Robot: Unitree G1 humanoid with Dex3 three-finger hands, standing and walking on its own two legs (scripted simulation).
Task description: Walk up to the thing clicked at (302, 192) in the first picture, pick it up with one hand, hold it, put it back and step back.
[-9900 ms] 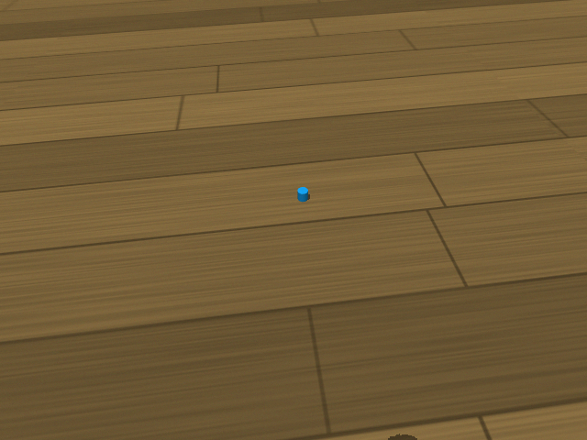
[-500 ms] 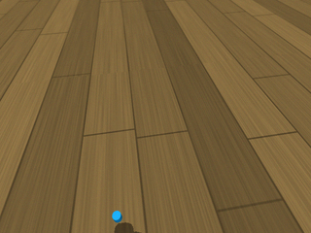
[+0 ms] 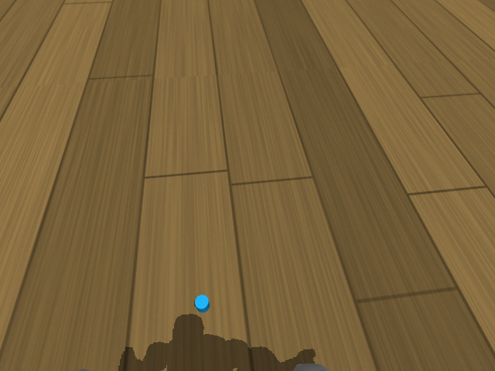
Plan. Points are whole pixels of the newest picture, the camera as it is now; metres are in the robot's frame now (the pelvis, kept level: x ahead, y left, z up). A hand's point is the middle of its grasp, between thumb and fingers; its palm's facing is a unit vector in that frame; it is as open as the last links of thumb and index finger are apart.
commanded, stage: walk up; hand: left
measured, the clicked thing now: (202, 303) +0.43 +0.17 -0.74
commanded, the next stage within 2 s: stand in 1.82 s
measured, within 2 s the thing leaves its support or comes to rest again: neither
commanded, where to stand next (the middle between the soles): +0.04 -0.05 m, yaw -2 degrees
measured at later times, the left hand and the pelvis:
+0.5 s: hand out of the picture +0.05 +0.25 -0.16, palm faces -0.03 -0.94 -0.33, open 7.4 cm; pelvis -0.02 -0.01 +0.00, yaw -2 degrees
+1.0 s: hand out of the picture +0.10 +0.22 -0.13, palm faces -0.02 -0.93 -0.37, open 7.4 cm; pelvis +0.00 -0.04 +0.01, yaw -2 degrees
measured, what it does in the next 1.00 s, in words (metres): steps on the spot: right foot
